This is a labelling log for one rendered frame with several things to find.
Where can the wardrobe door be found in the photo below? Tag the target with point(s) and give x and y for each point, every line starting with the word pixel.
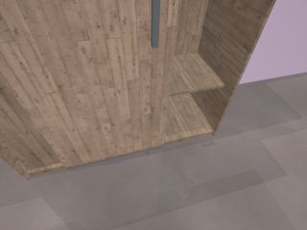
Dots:
pixel 86 73
pixel 20 136

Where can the handle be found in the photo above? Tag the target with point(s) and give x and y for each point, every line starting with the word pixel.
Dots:
pixel 155 21

